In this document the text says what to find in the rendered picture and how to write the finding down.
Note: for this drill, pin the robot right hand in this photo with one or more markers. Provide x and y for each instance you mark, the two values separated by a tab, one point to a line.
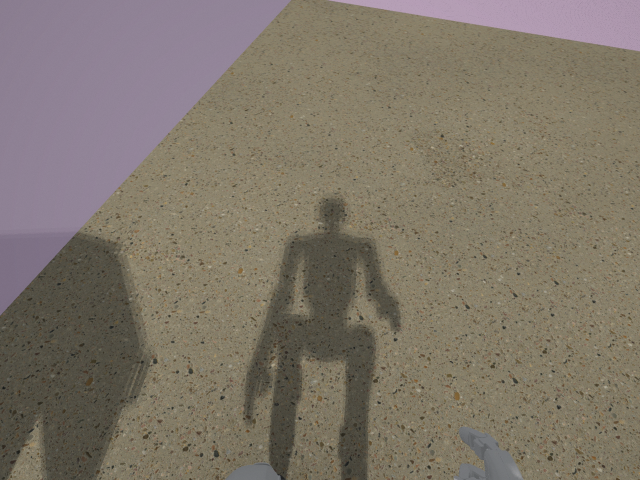
499	464

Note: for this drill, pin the robot left shin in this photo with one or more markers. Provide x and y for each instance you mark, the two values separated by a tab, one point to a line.
262	463

